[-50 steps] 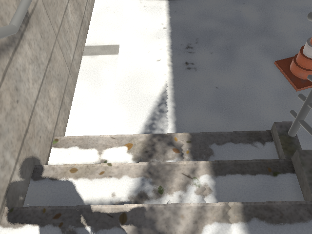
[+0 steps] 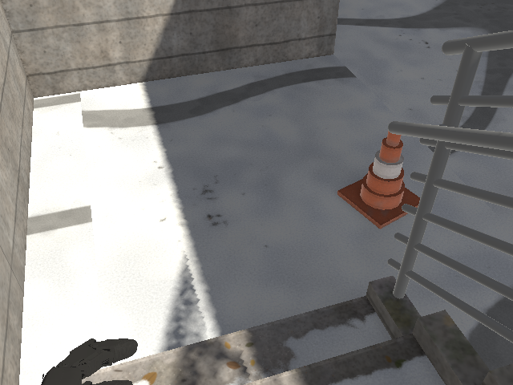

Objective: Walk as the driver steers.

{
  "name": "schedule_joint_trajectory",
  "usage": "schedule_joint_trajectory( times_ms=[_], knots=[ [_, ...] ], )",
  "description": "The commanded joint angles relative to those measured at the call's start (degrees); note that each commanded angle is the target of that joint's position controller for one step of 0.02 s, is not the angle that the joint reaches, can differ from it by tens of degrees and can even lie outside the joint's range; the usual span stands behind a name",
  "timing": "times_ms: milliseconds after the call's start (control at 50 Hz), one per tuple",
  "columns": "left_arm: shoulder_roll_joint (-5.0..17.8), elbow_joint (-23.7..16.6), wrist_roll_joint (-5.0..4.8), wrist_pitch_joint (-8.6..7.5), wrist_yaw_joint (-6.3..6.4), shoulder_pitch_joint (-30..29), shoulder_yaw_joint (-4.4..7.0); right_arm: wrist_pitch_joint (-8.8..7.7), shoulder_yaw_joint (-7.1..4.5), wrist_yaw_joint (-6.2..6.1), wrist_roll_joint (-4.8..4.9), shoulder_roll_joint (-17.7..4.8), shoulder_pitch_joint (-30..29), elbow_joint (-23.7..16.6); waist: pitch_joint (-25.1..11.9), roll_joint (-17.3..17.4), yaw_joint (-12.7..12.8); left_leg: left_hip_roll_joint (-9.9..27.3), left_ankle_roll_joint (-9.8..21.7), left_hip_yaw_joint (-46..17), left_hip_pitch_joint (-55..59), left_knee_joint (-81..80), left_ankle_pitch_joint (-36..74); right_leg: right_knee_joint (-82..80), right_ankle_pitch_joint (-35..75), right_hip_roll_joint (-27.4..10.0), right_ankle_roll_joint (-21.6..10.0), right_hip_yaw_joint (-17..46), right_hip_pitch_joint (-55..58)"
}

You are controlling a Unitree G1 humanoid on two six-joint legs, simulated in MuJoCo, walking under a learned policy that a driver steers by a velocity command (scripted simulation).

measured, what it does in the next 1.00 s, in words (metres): goes down: right foot 0.15 m lower, then left foot 0.17 m lower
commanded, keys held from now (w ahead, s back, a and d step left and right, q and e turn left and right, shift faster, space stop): w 1.00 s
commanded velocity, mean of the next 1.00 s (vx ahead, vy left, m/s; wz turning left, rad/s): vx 0.49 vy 0.00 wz -0.01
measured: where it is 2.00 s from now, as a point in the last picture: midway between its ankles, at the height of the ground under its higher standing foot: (191, 348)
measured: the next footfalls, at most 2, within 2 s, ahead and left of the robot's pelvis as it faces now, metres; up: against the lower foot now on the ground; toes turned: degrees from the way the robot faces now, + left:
right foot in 0.08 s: +0.11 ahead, -0.08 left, -0.15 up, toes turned +4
left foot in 0.48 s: +0.36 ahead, +0.23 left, -0.32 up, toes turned -1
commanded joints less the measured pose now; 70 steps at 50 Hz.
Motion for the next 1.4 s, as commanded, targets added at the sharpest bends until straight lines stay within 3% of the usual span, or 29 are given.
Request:
schedule_joint_trajectory(
  times_ms=[20,40,80,120,160,180,240,280,340,400,460,480,520,540,560,600,680,740,840,960,1000,1040,1060,1080,1100,1120,1160,1240,1400],
  knots=[
    [2.3,5.5,1.75,-0.32,-0.01,24.1,1.94,-2.94,-1.8,1.42,-0.16,-6.6,-22.0,-10.2,5.6,-2.1,19.3,5.0,4.8,-20.0,-33.0,-21.0,-5.9,-0.8,2.9,-2.8,-2.4,-0.6,35.7],
    [1.7,5.9,0.96,-0.87,-0.33,27.8,0.98,-2.98,-2.31,1.99,1.35,-6.4,-25.4,-12.6,10.7,-8.4,21.0,-2.5,-1.6,-7.8,-25.2,-10.4,-6.8,-38.3,-0.2,-4.7,-6.1,-2.1,33.2],
    [0.7,10.0,-0.38,-0.89,-0.08,33.4,2.24,-2.62,-3.02,2.99,0.67,-5.4,-23.2,-7.6,6.8,-3.3,21.2,-3.8,2.0,-9.2,-33.8,18.3,-18.6,-36.2,9.3,-9.9,-10.0,3.4,47.6],
    [1.9,9.0,1.15,-0.51,0.29,26.2,1.51,-3.73,-1.36,4.58,-1.68,0.2,-9.1,-4.8,-0.7,-2.3,7.3,-1.5,5.5,-18.6,-38.4,8.6,-9.0,-25.5,27.3,-17.7,-17.6,14.6,52.6],
    [4.8,9.4,-0.77,0.68,0.11,18.1,2.66,-4.5,-2.14,5.84,-3.21,-4.5,-8.7,-4.4,-3.9,-1.5,3.0,4.5,3.6,-13.7,-39.0,-2.4,-6.3,-25.3,14.2,-19.9,-21.6,17.4,48.0],
    [7.9,8.3,-0.46,0.52,-0.55,10.0,3.74,-3.9,-1.68,4.81,-1.39,-3.7,-11.8,-6.6,-3.8,-6.7,0.1,9.9,2.1,-11.7,-33.0,-8.1,-6.1,-27.4,-2.3,-25.7,-23.8,27.0,34.1],
    [6.3,9.8,0.9,-1.1,-1.07,13.1,3.49,-2.45,-3.01,4.83,-1.28,-6.3,-17.5,-5.1,1.5,5.1,2.4,9.0,1.0,-9.3,-28.7,-6.0,14.9,-23.3,-6.3,-18.7,-20.9,23.8,18.3],
    [4.0,14.6,-0.67,-1.52,1.79,24.1,2.82,-3.56,-2.75,5.44,-2.45,-4.7,-30.5,-8.7,5.8,-0.6,8.3,10.2,3.1,-12.9,-43.6,-14.2,23.0,-16.9,-20.6,-16.7,-17.1,25.8,28.3],
    [4.4,14.2,-0.61,0.32,4.16,22.3,2.19,-3.47,-1.32,7.45,-3.59,-0.9,-35.6,-10.4,4.3,-0.7,8.8,4.5,2.9,-4.0,-9.5,-36.4,45.5,-15.1,-28.7,-6.2,-11.9,9.7,4.4],
    [5.0,13.6,-1.35,1.6,4.15,18.5,2.38,0.4,-2.85,6.51,-0.17,-3.8,-29.7,-10.4,5.8,-5.4,4.9,6.3,2.1,-5.2,-0.1,-36.4,36.2,-7.6,-27.5,-7.8,-9.1,10.8,4.0],
    [7.2,15.8,-1.11,1.95,2.67,16.7,3.32,1.02,-5.58,6.06,-1.0,-8.2,-7.0,-1.1,0.1,-2.7,-6.2,5.9,2.8,1.0,23.5,-37.2,38.1,18.1,-17.2,-6.2,-4.2,8.1,5.7],
    [4.8,17.4,-2.03,0.94,2.43,17.6,3.49,0.91,-5.79,6.06,-2.03,-8.2,2.9,1.7,1.9,7.0,-11.0,11.5,7.4,-6.9,27.2,-45.3,33.6,47.4,-39.3,0.8,-0.7,6.3,0.8],
    [-2.1,17.2,-1.64,-1.32,1.15,33.8,2.24,0.14,-4.15,7.02,-1.58,-8.9,-1.4,2.9,-2.1,34.8,2.5,17.9,5.7,-16.6,35.2,-28.2,55.7,73.0,-54.3,3.5,-1.4,12.3,-25.4],
    [0.5,16.2,-2.05,-1.07,1.39,31.1,2.24,0.46,-3.58,7.21,-1.22,-5.2,-5.6,1.4,-0.1,20.8,3.6,18.2,5.8,-18.7,27.8,-33.5,42.8,64.3,-43.5,1.8,-3.2,11.9,-26.8],
    [-0.1,11.5,-3.73,-0.63,2.98,26.5,1.67,0.46,-6.41,6.82,-0.51,-13.5,-10.1,2.9,-0.6,15.7,8.1,25.7,12.5,-37.1,20.7,-47.6,2.7,62.1,-35.3,-1.6,-3.9,6.6,-29.4],
    [3.9,11.9,-3.53,1.55,4.49,16.8,2.55,-2.52,-3.62,6.24,-3.25,-4.8,-22.4,0.3,8.9,2.2,10.1,23.6,10.6,-40.0,1.1,-49.6,-8.2,41.5,-16.8,-7.7,-7.3,14.3,-25.3],
    [2.3,9.7,0.86,1.74,3.49,10.8,2.9,-4.16,-2.41,3.1,-2.89,-2.8,-20.1,4.8,9.3,7.8,10.2,14.6,12.8,-23.2,-6.5,-46.7,21.4,14.7,-7.5,-11.0,-1.2,9.5,-15.1],
    [1.2,9.6,0.3,1.71,1.71,11.2,2.5,-3.58,-3.28,2.57,-2.27,-4.8,-14.0,6.8,5.2,4.3,9.3,14.4,11.9,-20.8,2.2,-41.7,33.7,11.9,-3.3,-10.4,-1.4,5.9,-16.4],
    [-0.7,6.0,2.18,0.09,-2.02,-3.5,1.5,-3.23,-2.25,0.53,0.6,-0.4,-9.1,7.5,6.9,2.1,3.4,5.6,8.2,-10.1,-3.6,-34.5,6.5,-19.2,29.0,-6.0,-3.6,1.8,-1.0],
    [-1.8,1.7,0.08,-0.53,-3.73,-10.3,0.32,0.62,-3.0,0.23,0.3,-0.5,-8.3,6.7,9.7,5.4,-1.3,4.9,11.2,-13.6,8.8,-18.6,12.6,-32.8,14.7,-5.1,-2.3,0.2,-0.2],
    [1.1,4.4,-0.26,-1.22,-3.34,-2.8,1.67,1.35,-3.31,-0.11,0.1,-1.5,-9.9,7.2,9.0,6.6,2.3,6.1,11.3,-15.1,12.5,-8.1,21.4,-36.9,8.8,-7.8,-4.1,1.1,3.9],
    [4.9,14.7,1.19,-0.64,-2.65,23.3,3.87,-0.44,-3.04,2.3,-0.37,-2.1,-13.6,8.6,1.0,2.0,14.6,1.7,8.6,-9.9,-2.1,17.8,24.1,-38.4,19.7,-8.8,-8.2,-2.6,36.1],
    [6.2,18.2,2.34,-0.27,-3.36,32.9,3.27,-1.76,-2.21,3.7,-0.57,4.0,-6.7,9.4,-7.1,-11.7,13.6,-7.4,4.8,-11.9,-27.3,47.2,-34.0,-15.7,39.4,-20.0,-16.0,8.7,65.0],
    [6.5,18.2,1.61,0.67,-3.2,32.6,3.18,-3.02,-1.58,4.01,1.39,0.0,-1.7,7.6,-14.6,-16.0,12.7,-4.5,2.7,-15.5,-36.7,52.0,-37.7,-11.5,34.4,-23.8,-20.0,16.5,70.9],
    [7.1,17.2,-0.06,0.95,-2.95,29.3,3.58,-3.32,-2.44,3.87,2.09,-3.7,-6.3,4.2,-15.7,-17.2,12.7,-2.1,2.0,-15.7,-41.4,49.4,-30.8,-19.8,11.6,-27.5,-23.5,24.5,67.2],
    [6.6,17.7,-0.9,1.05,-2.47,23.7,3.7,-2.86,-2.37,2.85,2.02,-4.5,-14.9,0.6,-7.6,-6.7,11.2,2.3,2.8,-10.4,-45.6,39.4,-18.8,-30.1,-20.7,-27.4,-24.0,31.0,56.1],
    [1.2,15.6,1.6,-0.78,-1.87,11.6,1.58,-1.3,-3.43,1.04,0.97,-4.9,-21.5,-0.6,5.1,6.3,5.0,5.6,3.6,-12.1,-36.1,24.6,0.5,-35.9,-26.6,-25.5,-20.6,32.4,26.9],
    [1.5,20.0,1.79,-0.75,0.32,14.3,1.28,-1.6,-3.16,2.19,-3.52,0.9,-22.0,-2.7,5.9,-5.6,2.2,9.7,0.6,-6.8,-24.2,0.0,9.0,-32.6,1.0,-14.2,-16.9,15.9,10.0],
    [1.6,22.1,-0.51,-0.41,3.31,22.4,0.92,-2.07,-3.07,6.68,-3.42,0.2,-37.4,-8.0,6.8,-3.0,8.5,5.7,2.7,-4.5,-14.1,-31.4,47.5,-20.2,-26.9,-8.3,-12.8,8.4,8.0]
  ],
)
